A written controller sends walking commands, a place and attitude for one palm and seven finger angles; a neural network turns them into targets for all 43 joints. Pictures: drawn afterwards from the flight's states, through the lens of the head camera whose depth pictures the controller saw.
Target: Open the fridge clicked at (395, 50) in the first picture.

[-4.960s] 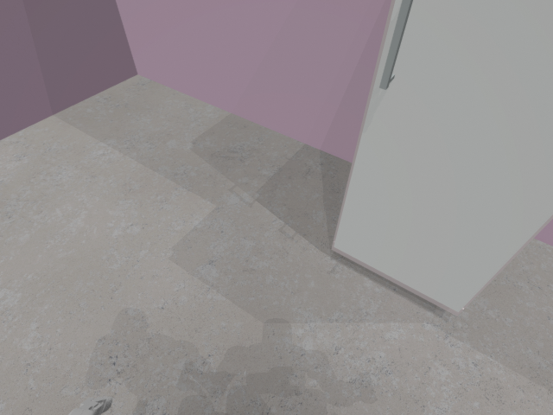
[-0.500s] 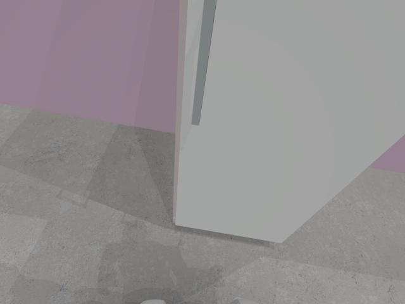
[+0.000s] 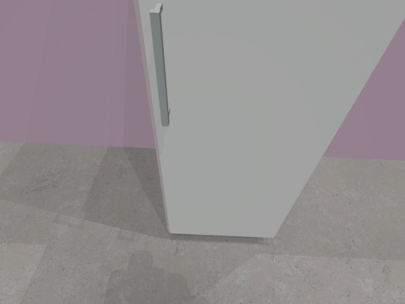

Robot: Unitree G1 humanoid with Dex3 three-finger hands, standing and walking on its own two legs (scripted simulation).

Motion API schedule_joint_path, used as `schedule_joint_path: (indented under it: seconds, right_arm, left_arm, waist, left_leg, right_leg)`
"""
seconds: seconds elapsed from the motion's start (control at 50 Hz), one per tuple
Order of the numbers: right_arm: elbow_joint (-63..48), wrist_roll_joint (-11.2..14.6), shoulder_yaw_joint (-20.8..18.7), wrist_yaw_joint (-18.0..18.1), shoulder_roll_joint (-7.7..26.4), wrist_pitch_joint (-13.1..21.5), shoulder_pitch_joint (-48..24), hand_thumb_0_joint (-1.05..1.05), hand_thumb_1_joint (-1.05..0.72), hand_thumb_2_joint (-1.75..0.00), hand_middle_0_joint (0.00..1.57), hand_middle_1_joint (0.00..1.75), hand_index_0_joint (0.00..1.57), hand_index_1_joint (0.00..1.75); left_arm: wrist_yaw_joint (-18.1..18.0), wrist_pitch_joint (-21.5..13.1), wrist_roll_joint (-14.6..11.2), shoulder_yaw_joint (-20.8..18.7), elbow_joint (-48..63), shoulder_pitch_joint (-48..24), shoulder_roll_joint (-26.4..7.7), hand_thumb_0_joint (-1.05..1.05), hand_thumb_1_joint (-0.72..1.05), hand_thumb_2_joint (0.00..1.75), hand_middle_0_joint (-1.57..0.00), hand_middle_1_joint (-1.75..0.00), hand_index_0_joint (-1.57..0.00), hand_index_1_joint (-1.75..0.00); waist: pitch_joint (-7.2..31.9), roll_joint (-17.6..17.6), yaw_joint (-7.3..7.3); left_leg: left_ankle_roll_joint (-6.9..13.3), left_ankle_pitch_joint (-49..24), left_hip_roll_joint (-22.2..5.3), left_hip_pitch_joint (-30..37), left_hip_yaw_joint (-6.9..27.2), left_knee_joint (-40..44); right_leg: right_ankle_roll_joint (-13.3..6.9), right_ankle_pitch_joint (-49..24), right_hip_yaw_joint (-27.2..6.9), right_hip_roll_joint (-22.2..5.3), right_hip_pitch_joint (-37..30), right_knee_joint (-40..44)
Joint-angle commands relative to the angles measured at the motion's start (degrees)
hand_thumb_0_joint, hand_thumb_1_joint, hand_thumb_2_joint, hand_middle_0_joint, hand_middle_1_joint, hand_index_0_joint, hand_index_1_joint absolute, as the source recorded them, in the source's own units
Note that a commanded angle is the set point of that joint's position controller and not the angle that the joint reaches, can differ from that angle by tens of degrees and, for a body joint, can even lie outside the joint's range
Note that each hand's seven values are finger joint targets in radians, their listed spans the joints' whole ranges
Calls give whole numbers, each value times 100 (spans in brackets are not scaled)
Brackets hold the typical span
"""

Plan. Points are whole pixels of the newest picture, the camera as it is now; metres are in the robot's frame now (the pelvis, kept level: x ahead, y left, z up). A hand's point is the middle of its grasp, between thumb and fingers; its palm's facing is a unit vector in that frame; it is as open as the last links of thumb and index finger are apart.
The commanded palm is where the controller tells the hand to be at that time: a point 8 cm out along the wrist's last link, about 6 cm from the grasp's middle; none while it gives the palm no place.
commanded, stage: come to a stop and stand still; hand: left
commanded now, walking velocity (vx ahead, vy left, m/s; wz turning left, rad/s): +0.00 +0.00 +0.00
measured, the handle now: (162, 72) +0.54 +0.10 +0.20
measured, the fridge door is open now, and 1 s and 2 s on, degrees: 0 0 0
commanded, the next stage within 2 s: look again from close up in 0.52 s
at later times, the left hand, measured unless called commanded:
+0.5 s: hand out of the picture -0.07 +0.07 -0.18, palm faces +0.12 -0.99 -0.11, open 7.4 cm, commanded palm none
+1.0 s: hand out of the picture -0.07 +0.18 -0.18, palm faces +0.05 -0.98 -0.21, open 7.4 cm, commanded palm none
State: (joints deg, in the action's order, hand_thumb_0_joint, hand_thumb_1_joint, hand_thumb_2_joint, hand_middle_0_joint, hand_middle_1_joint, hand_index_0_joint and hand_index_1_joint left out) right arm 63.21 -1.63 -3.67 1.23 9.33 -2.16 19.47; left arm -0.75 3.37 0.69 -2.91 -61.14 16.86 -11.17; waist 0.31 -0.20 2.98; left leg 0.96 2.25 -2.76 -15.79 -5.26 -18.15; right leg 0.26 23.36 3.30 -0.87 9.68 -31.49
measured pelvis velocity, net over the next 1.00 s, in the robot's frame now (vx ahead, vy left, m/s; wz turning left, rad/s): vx -0.08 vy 0.00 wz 0.02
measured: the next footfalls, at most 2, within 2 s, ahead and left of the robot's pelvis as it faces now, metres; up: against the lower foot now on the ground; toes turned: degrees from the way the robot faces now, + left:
right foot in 0.04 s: +0.00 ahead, -0.11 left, +0.00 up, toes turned -1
left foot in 0.38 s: -0.01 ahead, +0.08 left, +0.00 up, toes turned +4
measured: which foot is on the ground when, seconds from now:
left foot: down 0.00-0.04, up 0.06-0.36, down 0.38-1.00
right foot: up 0.00-0.02, down 0.04-1.00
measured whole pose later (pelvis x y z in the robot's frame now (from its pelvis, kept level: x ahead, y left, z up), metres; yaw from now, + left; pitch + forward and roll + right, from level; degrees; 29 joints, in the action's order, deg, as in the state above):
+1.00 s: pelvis -0.08 +0.00 -0.01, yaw +1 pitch -3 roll +0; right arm 59.6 -1.3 0.1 1.1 8.3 0.0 19.9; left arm -1.9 0.3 1.5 -0.2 -60.9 18.4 -9.8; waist 1.5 0.4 0.2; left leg 3.9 13.2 2.2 -12.9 -4.3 -28.7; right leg -1.2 12.8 4.6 -1.5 13.8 -29.3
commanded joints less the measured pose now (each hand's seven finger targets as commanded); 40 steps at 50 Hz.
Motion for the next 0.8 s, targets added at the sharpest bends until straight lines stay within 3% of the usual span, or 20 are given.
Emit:
schedule_joint_path:
  seconds: [0.0, 0.02, 0.04, 0.08, 0.12, 0.14, 0.24, 0.28, 0.34, 0.38, 0.4, 0.42, 0.58, 0.6, 0.62, 0.64, 0.68, 0.7, 0.74, 0.78]
  right_arm:
    - [-231, 119, -49, 28, 294, 52, 36, 0, -90, -90, 20, 30, 20, 30]
    - [-293, 101, 30, -6, 56, 30, -51, 0, -90, -90, 20, 30, 20, 30]
    - [-320, 60, 11, -32, 133, -4, -61, 0, -90, -90, 20, 30, 20, 30]
    - [-70, 20, 9, -39, 159, -93, 143, 0, -90, -90, 20, 30, 20, 30]
    - [76, 47, 36, -51, 80, -49, 443, 0, -90, -90, 20, 30, 20, 30]
    - [94, 54, 61, -46, 14, -11, 423, 0, -90, -90, 20, 30, 20, 30]
    - [66, 56, 108, 73, -38, 75, 57, 0, -90, -90, 20, 30, 20, 30]
    - [68, 83, 143, 121, -59, 123, 19, 0, -90, -90, 20, 30, 20, 30]
    - [270, 117, 194, 172, -61, 236, 316, 0, -90, -90, 20, 30, 20, 30]
    - [339, 114, 192, 234, 69, 289, 292, 0, -90, -90, 20, 30, 20, 30]
    - [345, 116, 188, 252, 84, 266, 239, 0, -90, -90, 20, 30, 20, 30]
    - [362, 129, 208, 263, 34, 257, 127, 0, -90, -90, 20, 30, 20, 30]
    - [346, 96, 291, 236, 3, 214, -7, 0, -90, -90, 20, 30, 20, 30]
    - [-83, 164, 237, 117, 342, 359, -503, 0, -90, -90, 20, 30, 20, 30]
    - [-386, 172, 314, 102, 139, 341, -461, 0, -90, -90, 20, 30, 20, 30]
    - [-414, 138, 285, 137, -69, 337, -160, 0, -90, -90, 20, 30, 20, 30]
    - [-462, 175, 265, 126, 10, 365, 6, 0, -90, -90, 20, 30, 20, 30]
    - [-445, 168, 253, 115, 41, 340, 87, 0, -90, -90, 20, 30, 20, 30]
    - [-422, 85, 272, 80, 141, 349, 211, 0, -90, -90, 20, 30, 20, 30]
    - [-517, 30, 275, 76, 361, 349, 117, 0, -90, -90, 20, 30, 20, 30]
  left_arm:
    - [-128, -193, 90, -43, -174, 1037, -487, 0, 90, 90, -20, -30, -20, -30]
    - [-159, -218, 76, -46, -3, 506, -749, 0, 90, 90, -20, -30, -20, -30]
    - [-174, -197, 93, -25, 188, 7, -777, 0, 90, 90, -20, -30, -20, -30]
    - [-196, -327, 14, 23, 191, -340, -409, 0, 90, 90, -20, -30, -20, -30]
    - [-183, -393, -12, 133, 76, -246, -108, 0, 90, 90, -20, -30, -20, -30]
    - [-165, -437, -11, 158, 10, -54, -31, 0, 90, 90, -20, -30, -20, -30]
    - [-160, -500, 1, 164, -294, 562, 42, 0, 90, 90, -20, -30, -20, -30]
    - [-173, -514, 10, 145, -345, 611, 9, 0, 90, 90, -20, -30, -20, -30]
    - [-179, -530, -51, 158, -411, 501, 66, 0, 90, 90, -20, -30, -20, -30]
    - [-197, -526, -69, 170, -413, 576, 164, 0, 90, 90, -20, -30, -20, -30]
    - [-214, -506, -52, 160, -435, 569, 165, 0, 90, 90, -20, -30, -20, -30]
    - [-209, -479, -44, 154, -505, 563, 112, 0, 90, 90, -20, -30, -20, -30]
    - [-171, -430, -24, 200, -607, 551, 104, 0, 90, 90, -20, -30, -20, -30]
    - [-428, -638, 67, 144, -643, 1023, -278, 0, 90, 90, -20, -30, -20, -30]
    - [-427, -712, 72, 143, -576, 1134, -453, 0, 90, 90, -20, -30, -20, -30]
    - [-405, -692, 91, 116, -427, 1173, -379, 0, 90, 90, -20, -30, -20, -30]
    - [-346, -621, 78, 149, -242, 857, -298, 0, 90, 90, -20, -30, -20, -30]
    - [-301, -599, 68, 167, -116, 613, -273, 0, 90, 90, -20, -30, -20, -30]
    - [-246, -525, 37, 198, -3, 296, -147, 0, 90, 90, -20, -30, -20, -30]
    - [-212, -471, 22, 208, 37, 292, -28, 0, 90, 90, -20, -30, -20, -30]
  waist:
    - [-363, -600, -362]
    - [-802, -1250, -281]
    - [-904, -1031, -201]
    - [-1172, -1233, -83]
    - [-1155, -734, 28]
    - [-1192, -593, -48]
    - [-791, -611, -345]
    - [-498, -586, -355]
    - [22, -310, -222]
    - [220, -129, -294]
    - [92, -190, -301]
    - [43, 145, -317]
    - [-771, 170, -334]
    - [-750, -325, -505]
    - [-570, -239, -339]
    - [51, -403, -340]
    - [714, -461, -260]
    - [679, -464, -180]
    - [12, -114, -121]
    - [-690, 197, -229]
  left_leg:
    - [-325, 2442, -126, -877, 304, -332]
    - [-307, 2230, 30, -837, 222, -1106]
    - [-260, 2284, 76, -582, 380, -1889]
    - [-189, 1741, -35, -566, 501, -2572]
    - [-219, 1471, -82, -605, 435, -2815]
    - [-243, 1463, -119, -658, 371, -2733]
    - [-312, 1929, -223, -662, 326, -2110]
    - [-283, 1985, -246, -357, 370, -1599]
    - [-203, 455, -282, 630, 465, -464]
    - [-105, -382, -507, 1009, 468, -566]
    - [-121, -152, -529, 971, 385, -604]
    - [-124, -188, -490, 966, 372, -608]
    - [-113, 583, -422, 651, 428, -118]
    - [-284, 1276, -173, -98, -28, -1654]
    - [-154, 1840, 11, -314, 90, -1894]
    - [-17, 2049, 57, -299, 253, -2000]
    - [-30, 1741, 35, -17, 325, -1651]
    - [-55, 1503, 55, 316, 327, -1300]
    - [-31, 978, -100, 637, 517, -795]
    - [161, 1241, -463, -26, 916, -400]
  right_leg:
    - [-359, 593, -1073, -1041, -522, 2307]
    - [-648, 1707, -1829, -1759, 580, 2991]
    - [-797, 1775, -1798, -1908, 1341, 3046]
    - [-582, 1113, -1239, -1373, 1605, 2880]
    - [-542, 65, -741, -1080, 1283, 2563]
    - [-538, -355, -646, -1025, 1049, 2392]
    - [-739, -2206, -908, -1226, 33, 1840]
    - [-812, -2925, -1048, -1283, -229, 1581]
    - [-409, -3557, -742, -938, -316, 1128]
    - [-61, -3678, -601, -681, -331, 1133]
    - [20, -3573, -600, -682, -264, 1234]
    - [62, -3578, -582, -695, -273, 1207]
    - [-92, -1920, -606, -630, 0, 1650]
    - [561, -5827, -1062, -965, -93, 1332]
    - [401, -7924, -874, -1319, -642, 915]
    - [235, -8179, -923, -1403, -1112, 620]
    - [-568, -6436, -608, -1207, -1139, 517]
    - [-654, -4912, -623, -1136, -741, 658]
    - [-500, -1944, -556, -802, 344, 841]
    - [-346, -506, -512, -468, 691, 1042]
